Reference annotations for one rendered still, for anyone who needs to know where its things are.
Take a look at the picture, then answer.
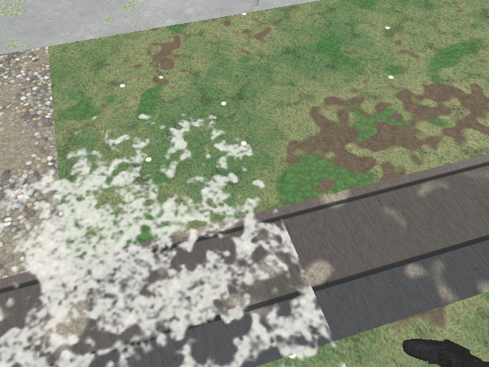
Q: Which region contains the robot right hand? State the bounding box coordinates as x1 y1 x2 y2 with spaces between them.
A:
403 339 489 367

